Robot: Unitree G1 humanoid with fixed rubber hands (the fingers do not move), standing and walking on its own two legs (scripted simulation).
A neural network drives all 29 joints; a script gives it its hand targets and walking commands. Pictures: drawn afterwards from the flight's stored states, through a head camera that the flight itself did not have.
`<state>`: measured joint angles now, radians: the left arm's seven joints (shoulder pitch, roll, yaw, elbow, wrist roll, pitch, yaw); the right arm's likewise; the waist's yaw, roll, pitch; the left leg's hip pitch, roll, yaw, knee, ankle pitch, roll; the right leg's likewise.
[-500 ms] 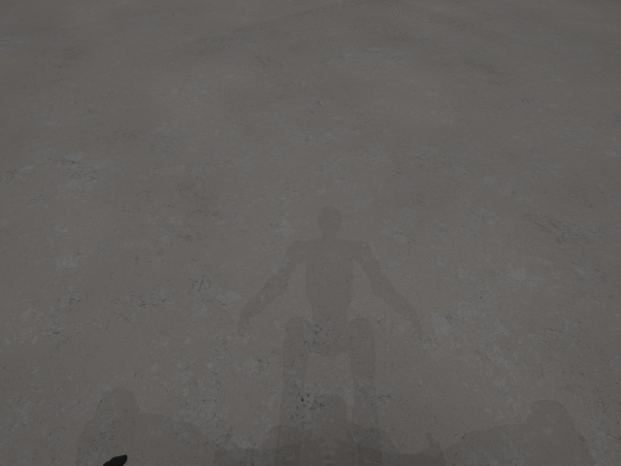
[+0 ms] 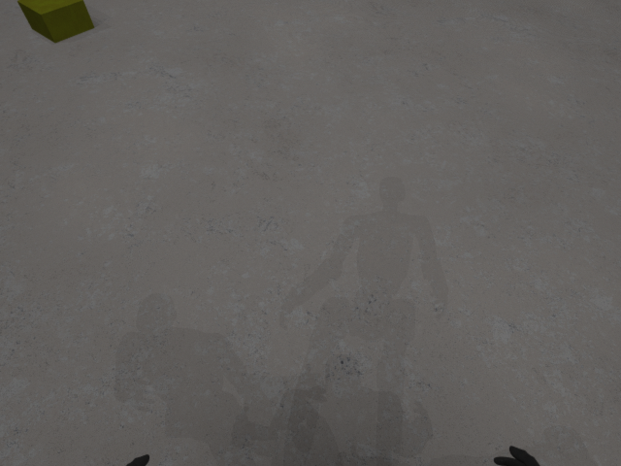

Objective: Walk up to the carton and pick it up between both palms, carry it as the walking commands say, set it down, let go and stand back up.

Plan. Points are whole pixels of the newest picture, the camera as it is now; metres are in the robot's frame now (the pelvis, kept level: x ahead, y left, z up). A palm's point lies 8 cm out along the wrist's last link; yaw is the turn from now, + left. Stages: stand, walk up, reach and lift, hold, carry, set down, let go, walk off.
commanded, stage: walk up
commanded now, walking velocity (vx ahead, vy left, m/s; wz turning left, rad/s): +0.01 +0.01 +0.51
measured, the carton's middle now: (57, 14) +2.60 +1.70 -0.68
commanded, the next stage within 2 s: none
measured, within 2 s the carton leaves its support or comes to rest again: neither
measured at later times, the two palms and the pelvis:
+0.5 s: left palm out of the picture -0.03 +0.31 -0.08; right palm (423, 326) +0.35 -0.15 -0.09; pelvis +0.12 +0.06 +0.01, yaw +13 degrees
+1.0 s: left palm (43, 262) +0.42 +0.47 -0.07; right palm (367, 292) +0.41 -0.06 -0.11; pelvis +0.34 +0.19 +0.02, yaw +24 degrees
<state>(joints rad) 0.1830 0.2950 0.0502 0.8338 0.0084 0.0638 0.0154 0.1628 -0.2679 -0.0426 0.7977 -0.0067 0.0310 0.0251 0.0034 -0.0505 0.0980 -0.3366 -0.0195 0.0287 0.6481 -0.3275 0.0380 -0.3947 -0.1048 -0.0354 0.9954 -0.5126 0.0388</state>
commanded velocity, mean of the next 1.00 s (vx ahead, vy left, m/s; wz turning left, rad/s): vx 0.50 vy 0.10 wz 0.45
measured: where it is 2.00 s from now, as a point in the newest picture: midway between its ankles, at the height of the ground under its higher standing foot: (192, 295)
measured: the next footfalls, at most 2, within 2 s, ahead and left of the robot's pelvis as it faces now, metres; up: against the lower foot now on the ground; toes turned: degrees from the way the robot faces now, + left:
right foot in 0.24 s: +0.07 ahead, -0.11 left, +0.00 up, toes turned +2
left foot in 0.64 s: +0.28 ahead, +0.30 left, +0.00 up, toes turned +23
